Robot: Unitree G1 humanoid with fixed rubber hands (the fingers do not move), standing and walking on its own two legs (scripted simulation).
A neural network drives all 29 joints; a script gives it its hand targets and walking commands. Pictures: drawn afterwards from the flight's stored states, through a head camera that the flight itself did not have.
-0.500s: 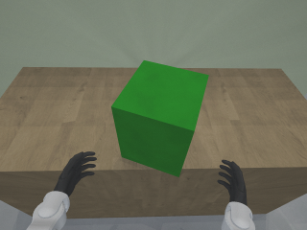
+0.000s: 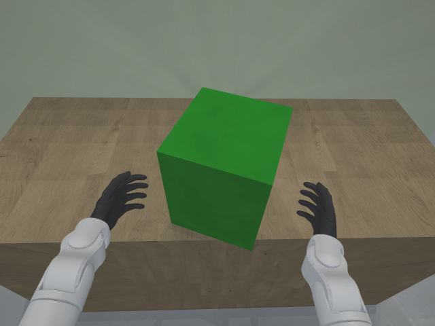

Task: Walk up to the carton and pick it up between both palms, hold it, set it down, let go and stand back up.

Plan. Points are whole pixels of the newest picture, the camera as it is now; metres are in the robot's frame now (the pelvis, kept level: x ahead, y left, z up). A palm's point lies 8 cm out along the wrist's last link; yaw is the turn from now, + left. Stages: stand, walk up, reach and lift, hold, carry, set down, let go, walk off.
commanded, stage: reach and lift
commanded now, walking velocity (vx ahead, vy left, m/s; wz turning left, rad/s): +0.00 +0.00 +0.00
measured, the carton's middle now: (227, 170) +0.43 -0.02 +0.02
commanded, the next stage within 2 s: none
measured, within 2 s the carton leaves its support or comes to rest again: neither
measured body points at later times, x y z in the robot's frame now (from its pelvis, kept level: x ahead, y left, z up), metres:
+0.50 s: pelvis +0.00 +0.01 +0.00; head +0.02 +0.03 +0.45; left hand +0.38 +0.18 +0.12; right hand +0.34 -0.18 +0.10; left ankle +0.04 +0.11 -0.73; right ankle +0.02 -0.15 -0.73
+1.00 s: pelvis +0.01 +0.01 +0.01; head +0.04 +0.03 +0.45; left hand +0.44 +0.16 +0.17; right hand +0.39 -0.19 +0.14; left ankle +0.04 +0.11 -0.73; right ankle +0.02 -0.15 -0.73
